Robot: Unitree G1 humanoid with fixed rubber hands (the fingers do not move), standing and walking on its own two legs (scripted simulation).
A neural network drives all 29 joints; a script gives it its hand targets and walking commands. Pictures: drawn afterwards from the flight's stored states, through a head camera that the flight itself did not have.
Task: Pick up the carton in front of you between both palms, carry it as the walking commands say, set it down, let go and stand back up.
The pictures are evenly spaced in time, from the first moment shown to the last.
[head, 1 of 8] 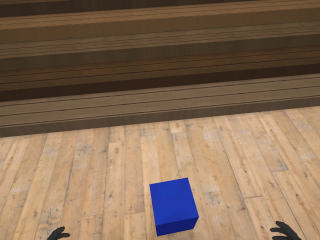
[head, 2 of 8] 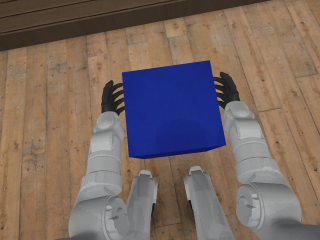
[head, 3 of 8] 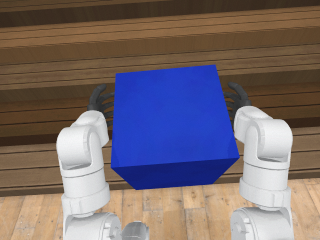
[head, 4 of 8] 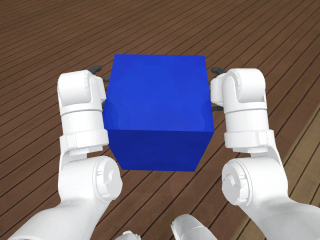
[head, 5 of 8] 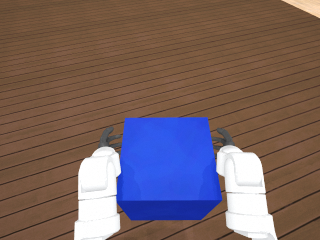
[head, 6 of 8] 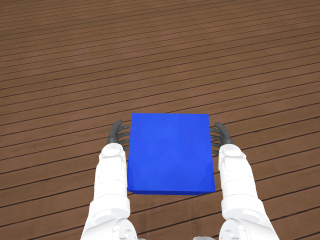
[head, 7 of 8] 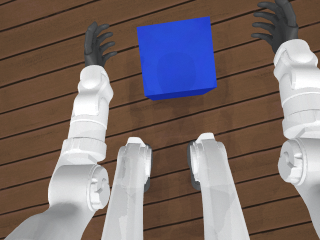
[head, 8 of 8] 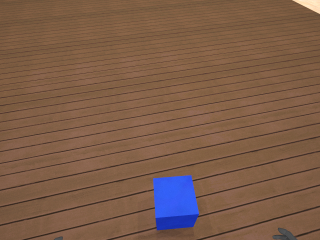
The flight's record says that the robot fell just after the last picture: no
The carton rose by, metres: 1.56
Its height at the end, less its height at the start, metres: +0.81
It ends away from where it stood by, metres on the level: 5.60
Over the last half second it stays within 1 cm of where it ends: yes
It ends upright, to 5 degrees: yes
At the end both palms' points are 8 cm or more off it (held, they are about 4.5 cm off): yes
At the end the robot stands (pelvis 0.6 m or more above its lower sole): yes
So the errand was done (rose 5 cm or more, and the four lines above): yes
